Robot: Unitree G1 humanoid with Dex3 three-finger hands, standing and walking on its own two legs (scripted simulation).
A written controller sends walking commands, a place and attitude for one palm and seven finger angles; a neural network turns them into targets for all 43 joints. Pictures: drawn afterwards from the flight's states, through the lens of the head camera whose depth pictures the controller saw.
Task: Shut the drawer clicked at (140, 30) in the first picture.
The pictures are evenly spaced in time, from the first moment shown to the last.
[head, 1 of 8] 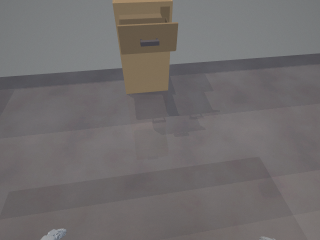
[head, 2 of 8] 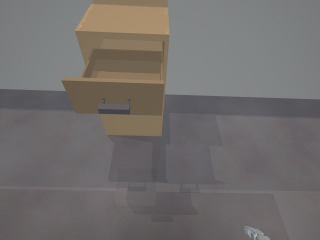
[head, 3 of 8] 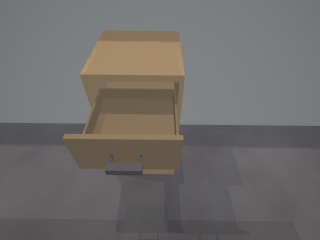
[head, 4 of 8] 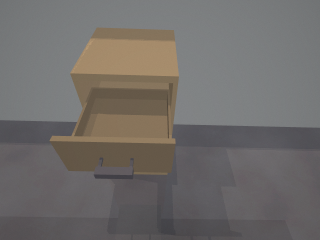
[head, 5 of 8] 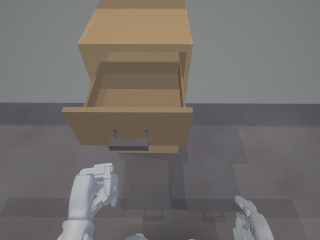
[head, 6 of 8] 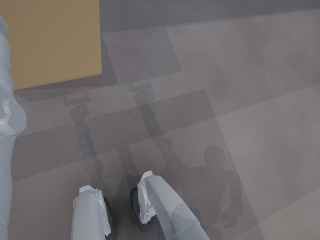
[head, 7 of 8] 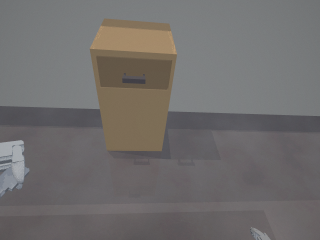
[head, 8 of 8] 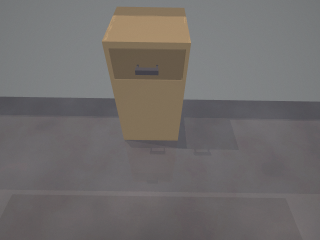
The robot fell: no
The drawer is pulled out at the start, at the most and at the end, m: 0.30 0.30 0.00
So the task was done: yes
